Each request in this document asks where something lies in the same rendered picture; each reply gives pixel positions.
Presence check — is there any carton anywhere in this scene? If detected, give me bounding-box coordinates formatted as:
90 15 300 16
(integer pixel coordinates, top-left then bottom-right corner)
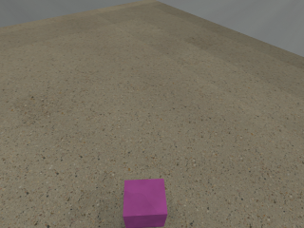
123 179 168 228

